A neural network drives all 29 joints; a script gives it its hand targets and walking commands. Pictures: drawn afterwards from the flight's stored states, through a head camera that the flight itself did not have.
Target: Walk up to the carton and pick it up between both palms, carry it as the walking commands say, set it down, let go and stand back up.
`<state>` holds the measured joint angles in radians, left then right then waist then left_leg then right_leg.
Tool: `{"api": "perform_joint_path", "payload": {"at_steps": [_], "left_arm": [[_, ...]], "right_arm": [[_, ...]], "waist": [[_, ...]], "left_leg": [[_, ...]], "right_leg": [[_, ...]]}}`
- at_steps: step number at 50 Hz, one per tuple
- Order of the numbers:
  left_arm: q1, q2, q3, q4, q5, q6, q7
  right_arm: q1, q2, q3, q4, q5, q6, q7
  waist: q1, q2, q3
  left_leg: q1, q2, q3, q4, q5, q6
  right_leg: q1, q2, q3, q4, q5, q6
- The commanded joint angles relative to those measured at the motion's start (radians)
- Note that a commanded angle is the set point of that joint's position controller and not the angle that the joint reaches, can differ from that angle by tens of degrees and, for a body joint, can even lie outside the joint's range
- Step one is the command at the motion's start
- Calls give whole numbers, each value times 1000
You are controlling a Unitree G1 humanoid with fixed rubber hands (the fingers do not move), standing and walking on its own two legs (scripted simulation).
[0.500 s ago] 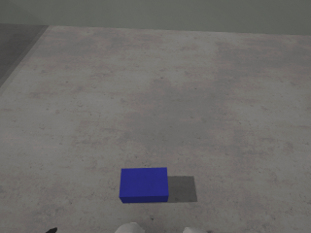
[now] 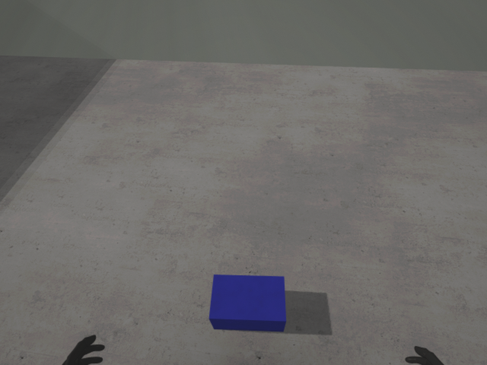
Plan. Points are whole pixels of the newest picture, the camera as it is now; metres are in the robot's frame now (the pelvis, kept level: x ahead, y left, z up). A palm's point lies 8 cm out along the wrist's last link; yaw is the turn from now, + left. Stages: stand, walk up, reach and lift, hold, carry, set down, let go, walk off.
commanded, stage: walk up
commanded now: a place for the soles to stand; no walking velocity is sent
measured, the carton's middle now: (248, 303) +0.43 +0.04 -0.69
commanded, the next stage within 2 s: none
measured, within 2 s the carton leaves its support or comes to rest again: neither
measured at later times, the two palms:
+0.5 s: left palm out of the picture +0.04 +0.29 -0.10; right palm out of the picture +0.07 -0.32 -0.11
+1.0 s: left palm out of the picture +0.12 +0.31 -0.09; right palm out of the picture +0.08 -0.30 -0.11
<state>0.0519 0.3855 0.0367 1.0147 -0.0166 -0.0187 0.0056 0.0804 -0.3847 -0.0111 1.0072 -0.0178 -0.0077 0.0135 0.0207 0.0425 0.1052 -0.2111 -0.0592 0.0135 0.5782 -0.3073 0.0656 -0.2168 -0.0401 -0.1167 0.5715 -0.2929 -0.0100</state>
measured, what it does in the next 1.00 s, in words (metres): stands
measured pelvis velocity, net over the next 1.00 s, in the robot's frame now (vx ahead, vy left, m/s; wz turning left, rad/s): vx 0.01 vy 0.00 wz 0.03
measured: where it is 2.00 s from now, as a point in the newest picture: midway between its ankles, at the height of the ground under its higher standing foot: outside the picture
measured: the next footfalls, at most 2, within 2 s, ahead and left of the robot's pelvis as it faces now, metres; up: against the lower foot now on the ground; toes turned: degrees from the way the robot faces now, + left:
left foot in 1.88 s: +0.02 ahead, +0.17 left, +0.00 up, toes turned +5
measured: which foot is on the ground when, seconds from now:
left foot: down 0.00-1.00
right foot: down 0.00-1.00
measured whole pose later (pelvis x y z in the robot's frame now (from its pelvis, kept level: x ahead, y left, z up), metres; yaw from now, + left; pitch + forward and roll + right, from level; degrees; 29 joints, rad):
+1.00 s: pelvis +0.01 +0.00 +0.01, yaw +2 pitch -3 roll +0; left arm 0.03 0.38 0.03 1.05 0.00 -0.01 0.00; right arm 0.13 -0.37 0.00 1.08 -0.02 0.01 0.02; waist 0.00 0.00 0.08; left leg -0.16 -0.08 -0.02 0.45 -0.24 0.07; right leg -0.16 -0.05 -0.15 0.45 -0.24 0.00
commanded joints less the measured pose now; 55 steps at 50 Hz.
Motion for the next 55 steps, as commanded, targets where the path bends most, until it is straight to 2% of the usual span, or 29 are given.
{"api": "perform_joint_path", "payload": {"at_steps": [1, 3, 4, 8, 9, 10, 13, 16, 17, 19, 22, 23, 27, 28, 30, 31, 32, 34, 36, 38, 40, 41, 43, 46, 48, 49, 51, 52, 55], "left_arm": [[-37, 205, 38, -30, 2, -19, 1], [-67, 212, 29, -29, 0, -21, -2], [-57, 204, 25, -20, 3, -19, -2], [-63, 205, 25, 13, 7, -22, -2], [-50, 209, 24, 19, 10, -18, -2], [-57, 208, 26, 22, 3, -15, -5], [-24, 213, 26, 36, 18, -22, -7], [-21, 220, 27, 35, 21, -27, -6], [-25, 214, 26, 46, 23, -31, -5], [4, 219, 33, 41, 30, -34, -3], [-13, 246, 37, 43, 30, -36, 5], [-4, 253, 37, 26, 34, -35, 6], [-37, 240, 37, 14, 32, -36, 2], [-19, 243, 41, 18, 25, -32, 5], [-46, 235, 40, -2, 30, -28, 0], [-54, 224, 36, -5, 28, -24, -1], [-58, 215, 35, -4, 26, -27, 2], [-35, 216, 38, 2, 20, -28, 3], [-25, 227, 31, 7, 25, -27, 4], [-37, 232, 39, -8, 24, -28, 4], [-49, 240, 40, -11, 20, -25, 3], [-35, 241, 37, -5, 24, -22, 7], [-35, 234, 41, -28, 20, -20, 6], [-45, 215, 34, -20, 5, -6, 6], [-63, 200, 33, -19, 6, -8, 3], [-61, 200, 31, -14, 6, -7, 4], [-56, 201, 33, -10, 12, -7, 2], [-39, 220, 27, -2, 10, -7, 4], [-43, 211, 36, 11, 8, -12, 5]], "right_arm": [[-47, -231, -40, -33, 2, -14, -7], [-35, -234, -41, -16, 2, -15, -7], [-48, -233, -35, -16, 2, -16, -5], [-69, -228, -37, 0, 2, -17, 0], [-67, -252, -44, -4, 0, -16, -2], [-77, -233, -35, 7, -1, -18, 0], [-71, -238, -41, 11, -9, -8, 0], [-45, -228, -37, 19, 0, -14, 4], [-48, -221, -40, 28, -3, -16, 8], [-34, -217, -38, 27, -8, -10, 11], [-9, -183, -36, 35, -1, -4, 10], [16, -182, -37, 35, -10, 2, 12], [29, -196, -36, 44, -9, 0, 13], [10, -205, -45, 40, -6, 3, 10], [23, -213, -40, 31, -1, 7, 12], [14, -227, -38, 25, -7, 6, 10], [32, -199, -42, 26, -4, 4, 11], [-4, -208, -31, 22, -2, 0, 8], [5, -205, -37, 21, 2, -2, 7], [44, -217, -37, 27, 4, 2, 3], [39, -199, -35, 26, -3, 4, 4], [45, -215, -36, 24, 1, 1, 3], [39, -218, -35, 20, -4, -3, 5], [1, -229, -35, 9, -5, -4, -5], [24, -230, -35, -4, 1, -13, -9], [23, -237, -32, 5, 7, -17, -9], [-24, -218, -29, 3, -3, -18, -9], [-19, -227, -30, 0, 1, -13, -11], [-5, -210, -35, 7, 4, -16, -8]], "waist": [[1, -29, -154], [-13, 10, -143], [-12, 12, -163], [-4, 47, -85], [-15, 26, -89], [-2, 38, -57], [-2, 1, -39], [-11, -22, -87], [-16, 10, -95], [-9, -54, -138], [-27, -74, -97], [-27, -101, -126], [-34, -64, -134], [-25, -52, -111], [-32, -120, -98], [-34, -85, -65], [-30, -70, -96], [-8, -86, -62], [-4, -94, -113], [-12, -77, -134], [-11, -127, -126], [-19, -59, -143], [-11, -63, -177], [3, 19, -121], [-1, -4, -139], [-7, 31, -132], [6, 53, -133], [-3, 16, -126], [-4, 24, -138]], "left_leg": [[-1, 221, -250, -213, 317, -7], [-10, 196, -213, -241, 286, -6], [9, 213, -235, -255, 317, -31], [-71, 213, -257, -330, 168, -23], [-54, 230, -287, -362, 142, -55], [-91, 222, -290, -371, 98, -32], [-124, 189, -256, -383, -68, -51], [-75, 181, -234, -354, -16, -36], [-85, 175, -222, -332, -33, -23], [-58, 146, -188, -269, -14, -14], [-25, 98, -106, -185, 82, -24], [-12, 102, -103, -183, 87, -21], [16, 130, -123, -199, 157, -15], [-1, 132, -125, -180, 162, -15], [7, 130, -143, -193, 113, -11], [-15, 135, -161, -205, 90, -5], [-3, 138, -149, -217, 140, -7], [-56, 143, -183, -227, 190, -6], [-19, 121, -149, -175, 249, -19], [-28, 128, -162, -177, 187, -17], [-29, 120, -150, -175, 266, -17], [-13, 131, -151, -176, 338, -13], [-12, 157, -173, -189, 367, -9], [-19, 209, -262, -271, 413, -29], [-28, 213, -285, -295, 431, -30], [-22, 218, -318, -310, 484, -44], [-36, 201, -266, -292, 482, -48], [-9, 199, -255, -289, 468, -63], [5, 193, -252, -301, 447, -53]], "right_leg": [[110, -91, 107, -144, 112, -32], [112, -107, 124, -154, 82, -42], [131, -91, 106, -159, 88, -28], [131, -84, 103, -166, 23, -24], [110, -80, 99, -168, 9, -28], [103, -74, 96, -175, -1, -24], [117, -92, 125, -222, -49, -33], [118, -113, 148, -245, -43, -44], [125, -124, 154, -262, -61, -41], [130, -150, 188, -314, -84, -58], [89, -222, 243, -341, -23, -97], [117, -238, 230, -341, -16, -91], [116, -195, 163, -280, 61, -63], [89, -196, 181, -287, 44, -64], [54, -181, 159, -295, -64, -62], [59, -160, 152, -287, -58, -55], [88, -179, 161, -288, -35, -60], [121, -146, 136, -264, 67, -47], [141, -168, 150, -274, 85, -56], [150, -180, 155, -268, 30, -75], [176, -192, 139, -257, 119, -79], [197, -181, 126, -228, 185, -74], [201, -153, 93, -185, 182, -54], [167, -102, 72, -138, 115, -35], [195, -92, 74, -166, 98, -32], [191, -78, 83, -169, 118, -23], [216, -96, 102, -189, 175, -23], [204, -97, 99, -193, 181, -24], [202, -101, 85, -183, 172, -21]]}}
